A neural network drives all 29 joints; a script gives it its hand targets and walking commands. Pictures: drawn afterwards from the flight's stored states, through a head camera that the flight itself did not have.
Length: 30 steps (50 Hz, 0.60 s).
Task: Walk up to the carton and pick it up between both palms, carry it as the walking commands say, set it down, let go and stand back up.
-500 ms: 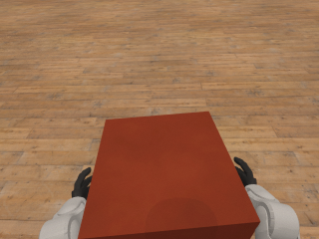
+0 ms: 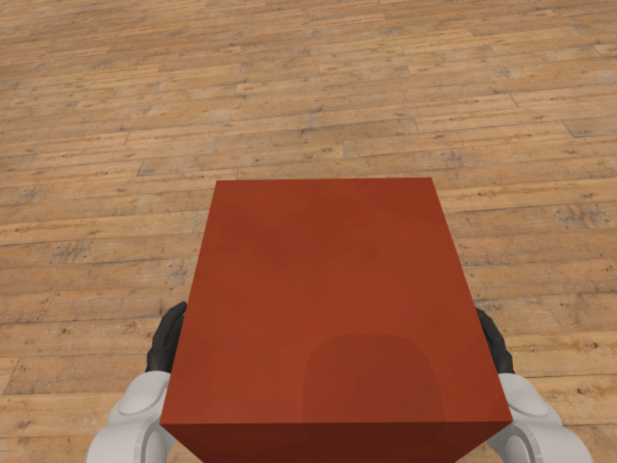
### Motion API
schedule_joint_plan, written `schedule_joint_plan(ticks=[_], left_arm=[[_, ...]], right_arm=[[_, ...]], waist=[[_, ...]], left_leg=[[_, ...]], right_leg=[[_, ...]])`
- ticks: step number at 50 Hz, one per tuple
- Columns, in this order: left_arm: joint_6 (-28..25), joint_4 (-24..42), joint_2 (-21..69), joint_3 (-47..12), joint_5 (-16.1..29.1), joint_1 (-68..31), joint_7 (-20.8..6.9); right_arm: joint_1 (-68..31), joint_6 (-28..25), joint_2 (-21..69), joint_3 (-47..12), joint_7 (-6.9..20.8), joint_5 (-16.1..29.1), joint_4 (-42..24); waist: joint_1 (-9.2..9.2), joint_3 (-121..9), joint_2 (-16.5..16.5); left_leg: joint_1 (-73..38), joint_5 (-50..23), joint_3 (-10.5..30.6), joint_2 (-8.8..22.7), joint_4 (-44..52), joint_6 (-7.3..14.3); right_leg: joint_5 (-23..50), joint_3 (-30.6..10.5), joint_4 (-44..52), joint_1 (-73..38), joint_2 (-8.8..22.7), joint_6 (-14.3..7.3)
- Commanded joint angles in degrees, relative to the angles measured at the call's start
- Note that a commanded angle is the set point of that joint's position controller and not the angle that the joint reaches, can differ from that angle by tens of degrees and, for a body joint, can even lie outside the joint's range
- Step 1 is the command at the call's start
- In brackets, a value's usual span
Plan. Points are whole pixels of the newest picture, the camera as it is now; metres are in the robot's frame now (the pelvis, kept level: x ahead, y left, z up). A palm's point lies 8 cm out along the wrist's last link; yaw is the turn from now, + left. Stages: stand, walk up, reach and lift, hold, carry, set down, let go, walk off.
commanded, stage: carry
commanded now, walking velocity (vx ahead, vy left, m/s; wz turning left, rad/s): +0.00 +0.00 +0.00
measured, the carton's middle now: (325, 335) +0.30 -0.02 +0.00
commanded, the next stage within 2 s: none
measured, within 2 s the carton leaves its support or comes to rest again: neither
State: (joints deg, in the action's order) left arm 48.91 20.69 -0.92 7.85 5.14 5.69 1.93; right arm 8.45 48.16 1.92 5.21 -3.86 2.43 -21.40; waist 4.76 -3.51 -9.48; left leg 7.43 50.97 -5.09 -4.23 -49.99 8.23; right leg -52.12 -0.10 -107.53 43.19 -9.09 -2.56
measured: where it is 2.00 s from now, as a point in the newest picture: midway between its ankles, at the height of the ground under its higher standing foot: (278, 56)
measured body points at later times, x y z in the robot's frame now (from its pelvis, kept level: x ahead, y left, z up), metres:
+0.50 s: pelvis +0.75 +0.05 +0.02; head +0.78 +0.00 +0.47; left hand +1.02 +0.22 +0.08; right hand +0.98 -0.14 +0.04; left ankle +0.54 +0.06 -0.64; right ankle +0.61 -0.08 -0.45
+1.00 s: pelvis +1.47 +0.07 +0.01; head +1.48 +0.02 +0.46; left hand +1.71 +0.29 +0.07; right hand +1.75 -0.07 +0.02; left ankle +1.39 +0.13 -0.64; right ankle +1.23 -0.03 -0.44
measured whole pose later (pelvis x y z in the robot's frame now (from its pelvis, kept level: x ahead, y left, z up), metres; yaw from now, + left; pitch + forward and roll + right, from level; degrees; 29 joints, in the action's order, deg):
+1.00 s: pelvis +1.47 +0.07 +0.01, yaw -1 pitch +9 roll +3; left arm 48.9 11.0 -1.1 10.6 -1.3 3.8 0.8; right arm -1.9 48.6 4.1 3.2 0.1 -8.2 -6.5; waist -4.3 -9.9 -3.7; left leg 30.5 39.3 -10.2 -4.2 -60.2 8.1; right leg -49.1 -5.8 -103.1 24.0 -7.7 -0.3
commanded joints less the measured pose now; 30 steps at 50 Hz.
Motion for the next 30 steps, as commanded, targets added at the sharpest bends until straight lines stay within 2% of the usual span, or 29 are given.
schedule_joint_plan(ticks=[1, 2, 3, 4, 5, 6, 7, 8, 9, 10, 11, 12, 13, 14, 15, 16, 17, 18, 19, 20, 22, 23, 24, 25, 26, 27, 28, 29, 30], left_arm=[[-1.4, 21.3, 35.0, -35.6, 5.4, -9.1, 0.2], [0.2, 16.7, 33.5, -33.0, 2.6, -7.5, 0.9], [1.0, 7.3, 30.4, -28.4, -1.3, -5.3, 1.9], [3.4, 13.5, 32.7, -33.8, 1.2, -1.4, 2.8], [4.2, 10.5, 27.8, -33.4, -1.0, -4.2, 3.2], [4.6, 11.3, 28.9, -32.4, -2.5, -4.0, 3.4], [5.1, 15.9, 28.6, -33.5, -3.2, -6.7, 3.9], [3.6, -1.0, 18.9, -24.6, -11.4, -8.4, 3.8], [1.0, 3.5, 20.3, -26.6, -9.0, -15.4, 2.8], [0.8, 23.6, 33.3, -41.5, 2.8, -22.5, 2.6], [0.8, 30.8, 37.2, -46.0, 6.9, -26.0, 1.6], [-0.6, 26.0, 35.0, -45.6, 7.0, -29.8, 0.1], [-1.8, 23.3, 33.1, -44.3, 8.4, -32.7, -1.3], [-1.3, 29.8, 34.8, -46.9, 12.4, -30.5, -1.6], [0.3, 36.7, 35.8, -49.1, 15.4, -27.5, -1.0], [1.8, 34.4, 34.6, -48.6, 14.8, -24.0, -1.4], [3.9, 31.0, 32.8, -48.7, 13.6, -20.9, -1.9], [5.2, 26.4, 31.8, -47.1, 13.5, -19.7, -2.6], [6.3, 20.4, 29.6, -43.8, 13.3, -20.5, -3.6], [6.7, 20.4, 30.0, -42.7, 13.7, -22.5, -4.0], [6.2, 9.8, 29.8, -35.7, 8.9, -18.4, -4.1], [4.6, -0.5, 27.5, -29.8, 4.0, -15.0, -4.2], [2.5, -6.7, 26.1, -25.6, 0.1, -12.5, -3.7], [0.4, -2.5, 27.1, -26.7, 0.3, -11.2, -2.9], [-0.6, 11.1, 32.8, -32.2, 4.6, -13.2, -2.2], [-0.2, 22.2, 38.3, -37.3, 8.2, -13.9, -2.0], [1.0, 24.2, 40.5, -37.4, 7.8, -17.2, -1.2], [2.3, 8.2, 36.9, -29.7, 1.8, -15.7, -0.4], [3.4, -0.6, 33.2, -27.3, -1.3, -11.2, 0.3]], right_arm=[[-29.2, -1.1, 31.7, -41.3, 4.6, 15.1, -33.8], [-24.4, 0.4, 28.1, -38.9, 4.5, 14.6, -29.8], [-23.6, 1.6, 23.5, -34.6, 4.2, 11.5, -20.3], [-21.1, 4.2, 27.9, -40.5, 3.8, 15.6, -27.1], [-21.7, 5.1, 24.9, -37.0, 4.2, 14.5, -20.1], [-26.9, 5.5, 24.8, -38.6, 5.3, 16.6, -23.7], [-22.5, 5.7, 26.3, -37.1, 6.4, 16.7, -20.1], [-21.2, 3.5, 19.3, -25.0, 7.7, 9.3, 0.0], [-21.5, 0.8, 21.1, -23.0, 8.2, 8.3, 2.2], [-22.4, 0.4, 32.2, -32.1, 7.1, 14.2, -17.9], [-20.2, -0.1, 34.3, -31.1, 6.6, 12.4, -17.8], [-17.3, -2.1, 31.5, -25.3, 6.3, 7.0, -8.0], [-16.2, -3.9, 29.2, -21.9, 5.4, 3.7, -3.5], [-14.9, -3.8, 31.2, -25.4, 4.0, 5.2, -10.7], [-13.2, -2.1, 32.8, -30.1, 2.6, 6.8, -18.6], [-8.2, -0.8, 31.2, -30.1, 1.9, 5.7, -17.1], [-8.5, 1.3, 29.8, -30.8, 1.1, 5.4, -15.5], [-7.4, 2.6, 27.4, -29.4, 0.7, 2.7, -13.0], [-9.3, 3.6, 24.4, -27.5, 0.5, 0.7, -11.7], [-11.6, 4.5, 24.8, -29.2, 0.3, 1.9, -13.9], [-19.4, 4.7, 23.2, -30.0, 0.8, 2.7, -13.6], [-21.3, 3.1, 20.3, -27.4, 1.9, 0.8, -8.1], [-23.6, 1.4, 19.4, -26.4, 3.1, 0.5, -5.9], [-24.1, -0.4, 20.5, -28.4, 3.7, 2.8, -11.4], [-26.2, -0.8, 26.5, -34.6, 4.1, 8.6, -23.6], [-30.4, 0.1, 32.8, -41.6, 4.6, 14.4, -34.2], [-29.5, 1.4, 33.5, -42.5, 4.7, 17.4, -34.8], [-32.2, 2.8, 27.4, -36.0, 4.9, 13.3, -22.4], [-31.8, 3.9, 23.1, -32.6, 4.9, 10.9, -15.9]], waist=[[-5.73, -5.1, 20.3], [-7.85, -14.9, 22.0], [-10.79, -20.5, 27.9], [-7.68, -35.6, 31.9], [-8.11, -33.0, 25.1], [-9.77, -25.5, 22.3], [-9.94, -16.3, 8.0], [-10.59, -8.9, 3.0], [-10.49, -7.9, 0.4], [-10.37, -8.1, 3.5], [-9.45, -7.6, 2.6], [-7.26, -6.3, -2.2], [-4.13, -9.1, -7.4], [-2.47, -15.1, -7.7], [1.96, -26.2, -7.3], [0.78, -33.0, -15.4], [-1.18, -39.7, -12.3], [-0.61, -33.4, -3.9], [0.86, -24.1, 4.7], [1.80, -15.2, 10.4], [2.04, -6.6, 14.1], [1.71, -3.7, 16.0], [1.20, -0.9, 18.4], [0.35, 1.1, 18.7], [-0.76, 1.2, 19.1], [-5.01, -3.6, 25.4], [-6.19, -13.4, 22.2], [-9.18, -20.5, 20.3], [-8.52, -34.1, 21.1]], left_leg=[[-2.0, -124.4, 3.9, 0.9, 4.9, -11.5], [14.5, -118.8, 2.6, -0.1, -11.9, -13.1], [30.0, -40.7, 4.1, -5.9, -44.7, -11.9], [31.2, -3.5, 11.6, -10.8, -66.3, -11.9], [35.9, -4.1, 17.9, -10.0, -71.4, -9.4], [45.2, -5.6, 20.6, -10.4, -70.6, -7.8], [53.8, -1.0, 17.8, -8.6, -65.4, -5.9], [62.3, 6.1, 15.8, -6.6, -64.9, -5.9], [66.2, 7.4, 12.2, -4.5, -61.2, -5.0], [68.2, 6.7, 6.1, -3.3, -54.0, -5.0], [63.0, 6.9, 2.2, -2.0, -41.5, -4.7], [51.3, 4.4, -0.8, -2.1, -24.9, -4.5], [30.0, -14.4, -9.4, -6.4, -8.0, -5.2], [5.5, -34.2, -12.7, -10.4, 10.8, -6.5], [-21.5, -68.0, -5.2, -3.5, 22.8, -1.1], [-41.0, -123.1, 27.1, 16.4, 14.3, 10.5], [-41.6, -143.5, 41.4, 23.2, 10.6, 15.5], [-34.9, -136.5, 43.0, 22.4, 12.3, 16.9], [-33.0, -118.5, 43.4, 20.8, 11.7, 14.6], [-33.3, -114.7, 45.3, 20.8, 10.9, 12.4], [-39.4, -124.4, 40.2, 19.9, 8.7, 7.9], [-40.9, -130.1, 34.1, 17.2, 10.4, 3.8], [-36.6, -128.3, 25.0, 12.1, 15.7, -2.1], [-28.6, -129.0, 17.1, 8.6, 17.5, -6.5], [-17.1, -122.9, 11.9, 5.1, 18.0, -8.8], [4.5, -119.6, 5.6, -1.7, 11.5, -10.9], [17.2, -116.2, 8.5, 0.4, -2.0, -9.9], [29.7, -60.1, 8.7, -1.8, -27.6, -10.1], [29.2, -10.5, 7.5, -8.7, -53.9, -11.1]], right_leg=[[22.9, 22.4, 60.0, -14.8, -4.7, 2.4], [59.1, 24.6, 74.1, -48.2, -6.1, 1.8], [90.8, 1.9, 81.1, -66.7, 9.3, -11.0], [147.4, -28.6, 66.9, -80.6, 28.0, -22.7], [145.3, -37.5, 71.0, -74.7, 29.5, -26.5], [128.2, -40.6, 72.3, -69.4, 26.4, -26.5], [115.7, -40.6, 71.0, -65.4, 24.6, -23.6], [114.6, -42.4, 69.0, -65.2, 24.5, -22.3], [115.1, -37.7, 68.0, -67.8, 23.4, -18.7], [120.9, -29.3, 66.9, -69.7, 20.3, -14.2], [120.3, -21.2, 67.2, -64.9, 16.7, -9.9], [115.2, -14.8, 67.1, -52.6, 13.1, -5.2], [115.1, -6.9, 67.1, -39.3, 5.9, -2.0], [118.9, -3.3, 56.9, -28.9, 2.8, -0.3], [91.2, -0.4, 28.9, -18.9, 1.1, 2.2], [19.9, -1.0, 6.8, -2.9, -7.0, 5.4], [13.9, -7.4, -0.6, -4.6, -3.6, 4.3], [14.6, -7.8, -0.8, -2.3, -3.9, 3.3], [12.5, -6.9, -0.7, 8.5, -2.4, 2.1], [4.3, -6.6, -3.3, 22.1, -0.6, 1.2], [-6.2, -2.7, -6.8, 37.8, 0.3, 0.6], [-7.7, 1.8, -2.0, 42.0, 0.0, 0.2], [-7.5, 7.7, 9.3, 39.2, -0.8, 0.3], [-2.9, 14.9, 18.4, 30.5, -2.2, 1.1], [3.7, 19.9, 31.2, 17.8, -3.1, 2.2], [29.2, 23.8, 57.0, -16.4, -4.7, 1.7], [61.1, 22.8, 69.9, -45.9, -4.6, 0.5], [85.3, 6.2, 78.7, -63.9, 9.2, -9.2], [128.7, -17.0, 70.3, -75.5, 24.9, -21.5]])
